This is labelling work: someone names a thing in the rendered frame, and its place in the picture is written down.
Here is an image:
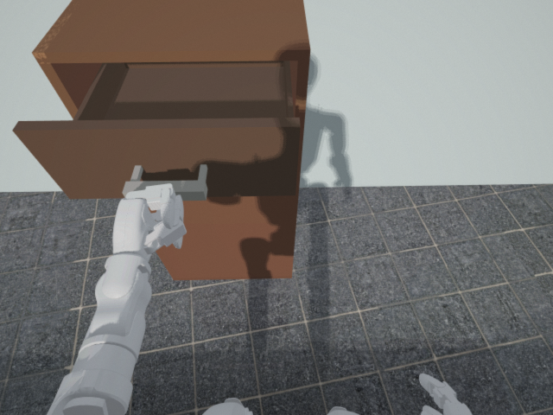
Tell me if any drawer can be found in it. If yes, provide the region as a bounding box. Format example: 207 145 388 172
12 61 301 199

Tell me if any right robot hand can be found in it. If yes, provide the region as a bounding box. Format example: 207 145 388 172
419 373 473 415

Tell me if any robot shin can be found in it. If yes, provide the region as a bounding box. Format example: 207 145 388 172
225 398 242 405
329 406 346 413

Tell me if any robot left shin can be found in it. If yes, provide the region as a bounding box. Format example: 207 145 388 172
225 398 242 405

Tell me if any left robot forearm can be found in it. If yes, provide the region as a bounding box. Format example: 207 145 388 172
47 253 152 415

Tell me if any robot right shin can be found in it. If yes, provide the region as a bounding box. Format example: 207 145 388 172
329 406 346 413

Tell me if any cabinet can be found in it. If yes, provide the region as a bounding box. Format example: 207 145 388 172
32 0 310 280

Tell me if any handle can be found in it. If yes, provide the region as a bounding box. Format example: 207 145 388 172
122 164 207 201

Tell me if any left robot hand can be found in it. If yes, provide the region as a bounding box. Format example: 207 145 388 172
112 183 187 262

